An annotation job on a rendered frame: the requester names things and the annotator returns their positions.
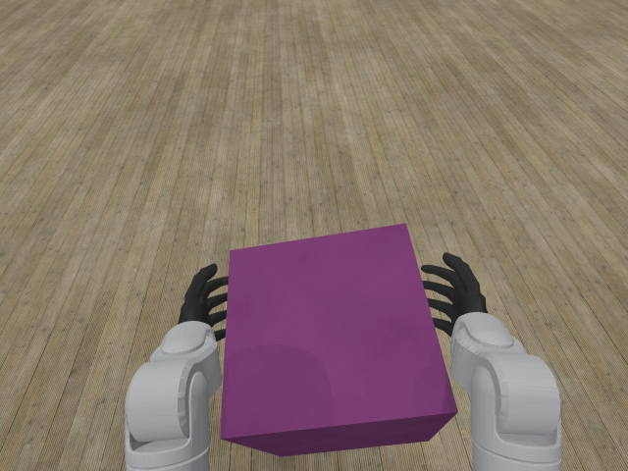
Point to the carton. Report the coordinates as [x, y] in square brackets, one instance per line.
[331, 345]

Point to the left robot hand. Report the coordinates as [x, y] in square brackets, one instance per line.
[197, 306]

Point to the left robot forearm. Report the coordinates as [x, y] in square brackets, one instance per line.
[167, 425]

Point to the right robot hand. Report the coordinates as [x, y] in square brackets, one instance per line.
[465, 294]

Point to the right robot forearm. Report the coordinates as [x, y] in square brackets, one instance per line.
[515, 398]

